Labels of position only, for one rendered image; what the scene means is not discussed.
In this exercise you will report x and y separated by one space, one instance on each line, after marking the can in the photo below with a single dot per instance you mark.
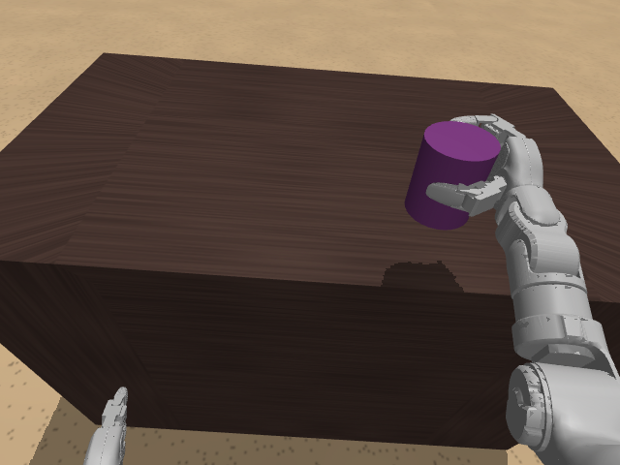
450 152

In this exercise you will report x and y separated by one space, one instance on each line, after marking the right robot hand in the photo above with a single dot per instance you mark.
519 163

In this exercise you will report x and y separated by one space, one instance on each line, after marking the right robot arm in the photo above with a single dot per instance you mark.
565 404

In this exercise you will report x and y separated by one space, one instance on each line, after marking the left robot hand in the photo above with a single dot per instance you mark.
107 445

